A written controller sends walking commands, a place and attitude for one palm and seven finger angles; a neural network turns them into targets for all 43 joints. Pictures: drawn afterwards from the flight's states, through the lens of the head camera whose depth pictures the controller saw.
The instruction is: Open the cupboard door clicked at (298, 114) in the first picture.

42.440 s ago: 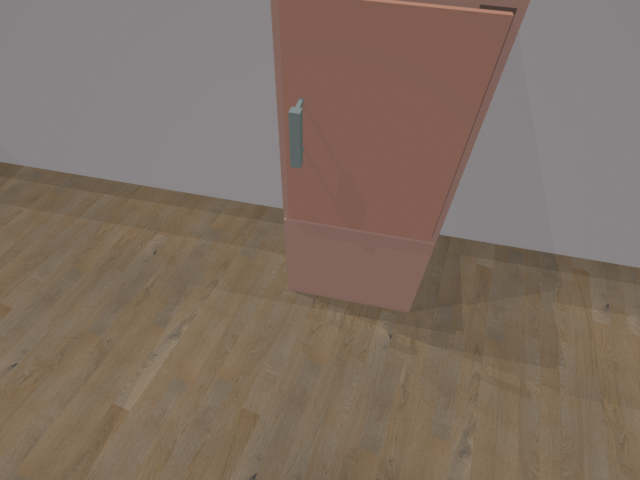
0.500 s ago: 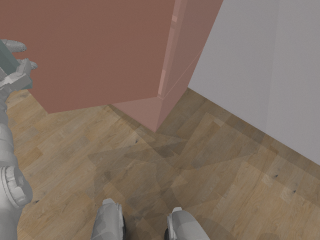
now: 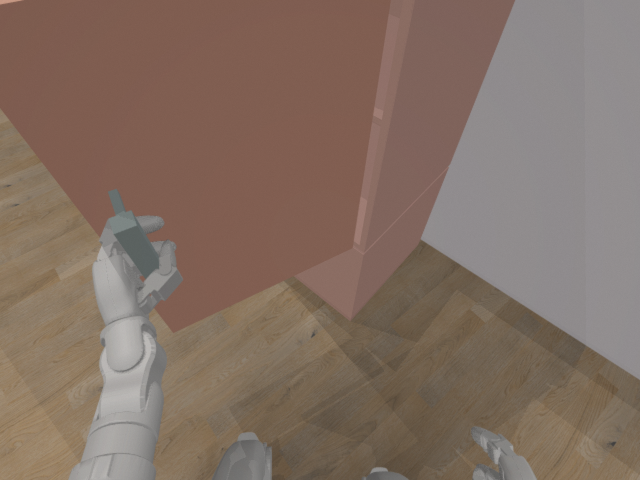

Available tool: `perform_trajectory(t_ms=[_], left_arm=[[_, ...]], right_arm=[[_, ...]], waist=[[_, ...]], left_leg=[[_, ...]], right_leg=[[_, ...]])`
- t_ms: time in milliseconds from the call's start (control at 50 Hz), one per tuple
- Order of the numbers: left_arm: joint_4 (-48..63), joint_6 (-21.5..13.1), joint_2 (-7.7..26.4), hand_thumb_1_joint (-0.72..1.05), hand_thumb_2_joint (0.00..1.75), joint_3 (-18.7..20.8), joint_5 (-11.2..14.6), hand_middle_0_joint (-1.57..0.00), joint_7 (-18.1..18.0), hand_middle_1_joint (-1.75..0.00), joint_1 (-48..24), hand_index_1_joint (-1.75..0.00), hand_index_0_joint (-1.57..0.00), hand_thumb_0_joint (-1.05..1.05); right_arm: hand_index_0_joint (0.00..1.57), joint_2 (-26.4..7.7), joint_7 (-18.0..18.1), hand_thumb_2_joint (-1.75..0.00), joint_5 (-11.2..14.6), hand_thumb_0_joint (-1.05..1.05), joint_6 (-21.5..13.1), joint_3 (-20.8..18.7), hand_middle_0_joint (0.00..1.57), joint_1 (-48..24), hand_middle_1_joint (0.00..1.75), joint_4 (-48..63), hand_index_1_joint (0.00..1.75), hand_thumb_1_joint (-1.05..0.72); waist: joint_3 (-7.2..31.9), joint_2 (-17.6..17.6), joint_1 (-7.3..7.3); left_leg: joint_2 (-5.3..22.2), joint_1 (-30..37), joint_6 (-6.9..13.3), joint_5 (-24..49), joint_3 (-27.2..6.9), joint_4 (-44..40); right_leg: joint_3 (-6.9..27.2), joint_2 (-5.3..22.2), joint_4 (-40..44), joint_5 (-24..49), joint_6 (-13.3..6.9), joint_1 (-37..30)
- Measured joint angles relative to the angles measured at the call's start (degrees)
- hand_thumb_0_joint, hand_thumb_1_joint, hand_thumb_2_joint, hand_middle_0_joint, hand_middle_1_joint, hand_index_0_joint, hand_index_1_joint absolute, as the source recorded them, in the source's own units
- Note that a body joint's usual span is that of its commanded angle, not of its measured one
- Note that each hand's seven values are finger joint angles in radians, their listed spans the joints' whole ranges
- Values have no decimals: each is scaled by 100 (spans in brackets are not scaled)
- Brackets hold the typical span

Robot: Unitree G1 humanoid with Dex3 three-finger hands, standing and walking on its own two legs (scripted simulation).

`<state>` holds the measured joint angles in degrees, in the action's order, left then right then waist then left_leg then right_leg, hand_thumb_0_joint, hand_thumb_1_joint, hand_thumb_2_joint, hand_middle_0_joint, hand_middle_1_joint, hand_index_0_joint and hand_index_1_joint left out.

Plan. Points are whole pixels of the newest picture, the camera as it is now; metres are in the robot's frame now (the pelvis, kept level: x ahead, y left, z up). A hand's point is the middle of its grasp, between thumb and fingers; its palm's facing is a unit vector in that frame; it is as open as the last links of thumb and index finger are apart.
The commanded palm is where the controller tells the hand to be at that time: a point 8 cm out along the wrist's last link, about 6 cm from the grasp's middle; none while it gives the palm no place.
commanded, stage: pull the door open along its arc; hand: left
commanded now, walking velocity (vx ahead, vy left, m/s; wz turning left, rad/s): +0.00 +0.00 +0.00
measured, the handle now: (140, 243) +0.40 +0.24 +0.05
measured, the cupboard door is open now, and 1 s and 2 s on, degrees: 71 85 89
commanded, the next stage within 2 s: open thumb and fingers to let go in 0.28 s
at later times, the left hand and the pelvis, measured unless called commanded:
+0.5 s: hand (228, 324) +0.29 +0.12 +0.05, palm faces +0.45 -0.89 +0.00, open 6.1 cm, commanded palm +0.26 +0.16 +0.05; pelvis +0.00 -0.03 +0.00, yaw +3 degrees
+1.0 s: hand (216, 314) +0.30 +0.13 +0.05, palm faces +0.44 -0.90 +0.02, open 13.7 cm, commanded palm +0.26 +0.16 +0.05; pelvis +0.00 +0.00 +0.00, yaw +3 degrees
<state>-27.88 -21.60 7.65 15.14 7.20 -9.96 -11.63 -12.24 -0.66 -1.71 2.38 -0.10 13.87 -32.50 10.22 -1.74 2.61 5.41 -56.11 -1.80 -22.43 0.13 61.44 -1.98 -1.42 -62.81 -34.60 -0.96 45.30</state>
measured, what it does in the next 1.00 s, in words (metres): stands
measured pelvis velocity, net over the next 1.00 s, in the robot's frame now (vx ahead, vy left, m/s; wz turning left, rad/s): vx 0.00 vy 0.00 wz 0.05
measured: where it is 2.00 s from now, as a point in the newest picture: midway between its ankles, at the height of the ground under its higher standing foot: outside the picture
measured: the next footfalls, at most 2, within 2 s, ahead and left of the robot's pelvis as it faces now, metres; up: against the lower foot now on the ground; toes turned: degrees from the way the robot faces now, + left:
none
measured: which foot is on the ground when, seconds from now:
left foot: down 0.00-1.00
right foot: down 0.00-1.00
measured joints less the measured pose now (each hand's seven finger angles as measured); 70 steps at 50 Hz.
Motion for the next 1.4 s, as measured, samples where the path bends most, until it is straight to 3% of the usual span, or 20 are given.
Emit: perform_trajectory(t_ms=[180, 380, 500, 600, 720, 860, 960, 1080, 1320, 1360, 1400], left_arm=[[619, -143, -615, 68, 75, -768, -346, -36, -1100, -135, 797, -135, -39, 1], [1429, -204, -964, 66, 71, -1717, -607, -36, -1394, -135, 1922, -135, -39, 1], [1098, -494, -904, 63, 75, -1676, -730, -37, -1587, -134, 1522, -134, -39, 1], [909, -450, -802, 53, 73, -1491, -565, -40, -1494, -132, 1164, -132, -37, 1], [945, -290, -803, 25, 61, -1514, -478, -39, -1359, -128, 1181, -128, -35, 1], [1067, -274, -906, -18, 44, -1646, -563, -33, -1413, -123, 1326, -123, -34, 0], [1146, -270, -954, -37, 35, -1783, -720, -32, -1588, -115, 1362, -115, -31, 0], [1204, -174, -970, -47, 31, -1966, -896, -32, -1758, -95, 1357, -95, -30, -1], [1154, -26, -991, -50, 30, -2239, -1059, -44, -1970, -67, 1196, -67, -43, -1], [1153, -90, -875, -50, 30, -2207, -1129, -43, -1642, -63, 1222, -63, -41, -1], [1148, -221, -568, -50, 30, -2191, -1107, -40, -955, -58, 1247, -57, -35, -1]], right_arm=[[20, 69, -30, -90, -166, 1, -69, -40, 20, -18, 30, -198, 30, -91], [20, 15, -29, -90, -224, 1, -126, -115, 20, -20, 30, -141, 30, -91], [20, 19, 81, -90, -287, 1, -140, -106, 20, -296, 30, -262, 30, -91], [20, 49, 119, -90, -275, 1, -93, -89, 20, -394, 30, -307, 30, -91], [20, 66, 114, -90, -248, 1, -63, -68, 20, -276, 30, -281, 30, -91], [20, 62, 81, -90, -247, 1, -45, -84, 20, -155, 30, -262, 30, -91], [20, 44, 41, -90, -258, 1, -41, -119, 20, -160, 30, -227, 30, -91], [20, 75, 11, -90, -261, 1, -30, -116, 20, -210, 30, -175, 30, -91], [20, 195, -7, -90, -257, 1, -23, 3, 20, -378, 30, -159, 30, -91], [20, 196, -13, -90, -232, 1, -27, 41, 20, -374, 30, -136, 30, -91], [20, 186, 18, -90, -193, 1, -42, 55, 20, -309, 30, -75, 30, -91]], waist=[[-14, 10, -101], [-56, -18, -147], [-108, 6, -175], [-126, -10, -228], [-105, -43, -283], [-80, -10, -273], [-80, -18, -252], [-83, -31, -245], [-147, -23, -250], [-139, -11, -227], [-135, -2, -236]], left_leg=[[-69, 285, -104, 71, -123, -139], [-143, 566, -112, 107, -147, -286], [-170, 354, -77, 88, -212, -108], [-180, 236, -127, 89, -239, -41], [-196, 313, -133, 103, -203, -142], [-213, 374, -96, 79, -165, -174], [-219, 323, -50, 35, -160, -82], [-230, 284, 12, 13, -144, -10], [-265, 243, 100, 67, -173, 54], [-286, 199, 118, 88, -177, 67], [-295, 150, 132, 100, -190, 100]], right_leg=[[-136, 37, 11, -61, -121, -285], [-178, 97, 45, -110, -178, -539], [-236, 111, -182, -186, -217, -340], [-255, 117, -260, -206, -214, -229], [-221, 138, -125, -161, -170, -309], [-186, 160, -9, -128, -103, -399], [-177, 166, -19, -128, -52, -389], [-160, 180, -21, -107, 10, -382], [-188, 205, 2, -17, 95, -403], [-196, 223, -24, -9, 108, -361], [-207, 230, -58, -6, 113, -321]])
